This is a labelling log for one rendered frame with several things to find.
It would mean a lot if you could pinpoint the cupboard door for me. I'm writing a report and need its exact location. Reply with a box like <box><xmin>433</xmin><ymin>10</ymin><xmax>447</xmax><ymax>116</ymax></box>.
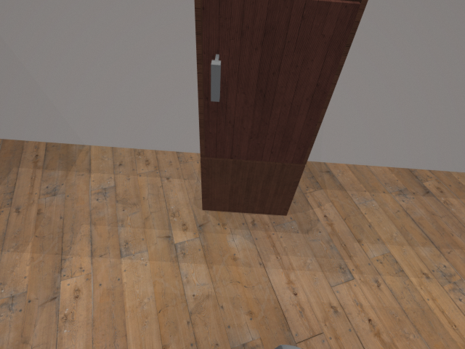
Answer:
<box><xmin>202</xmin><ymin>0</ymin><xmax>361</xmax><ymax>164</ymax></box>

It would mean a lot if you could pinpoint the handle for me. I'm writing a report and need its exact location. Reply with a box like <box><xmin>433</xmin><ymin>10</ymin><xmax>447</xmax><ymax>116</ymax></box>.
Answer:
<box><xmin>211</xmin><ymin>55</ymin><xmax>221</xmax><ymax>102</ymax></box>

